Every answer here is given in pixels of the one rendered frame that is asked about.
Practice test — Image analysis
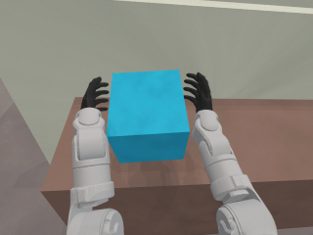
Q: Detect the robot right forearm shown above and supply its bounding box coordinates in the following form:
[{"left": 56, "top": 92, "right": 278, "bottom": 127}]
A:
[{"left": 192, "top": 110, "right": 278, "bottom": 233}]

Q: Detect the left robot hand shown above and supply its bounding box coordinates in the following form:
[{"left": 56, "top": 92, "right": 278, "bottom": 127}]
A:
[{"left": 80, "top": 76, "right": 110, "bottom": 112}]

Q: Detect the robot left upper arm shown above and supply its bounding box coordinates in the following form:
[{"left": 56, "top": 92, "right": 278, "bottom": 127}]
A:
[{"left": 67, "top": 208, "right": 124, "bottom": 235}]

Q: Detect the carton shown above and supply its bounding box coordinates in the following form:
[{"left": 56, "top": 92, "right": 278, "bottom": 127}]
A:
[{"left": 106, "top": 70, "right": 190, "bottom": 164}]

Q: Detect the robot right upper arm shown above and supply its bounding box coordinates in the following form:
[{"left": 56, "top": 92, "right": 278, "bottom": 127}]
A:
[{"left": 216, "top": 199, "right": 278, "bottom": 235}]

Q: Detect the right robot hand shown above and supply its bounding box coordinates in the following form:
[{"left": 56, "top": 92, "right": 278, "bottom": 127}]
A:
[{"left": 183, "top": 72, "right": 213, "bottom": 113}]

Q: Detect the robot left forearm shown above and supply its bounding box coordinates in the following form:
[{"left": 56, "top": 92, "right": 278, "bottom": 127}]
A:
[{"left": 66, "top": 108, "right": 114, "bottom": 235}]

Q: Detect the pedestal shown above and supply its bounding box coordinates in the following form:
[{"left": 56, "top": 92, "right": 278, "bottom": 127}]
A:
[{"left": 40, "top": 97, "right": 313, "bottom": 235}]

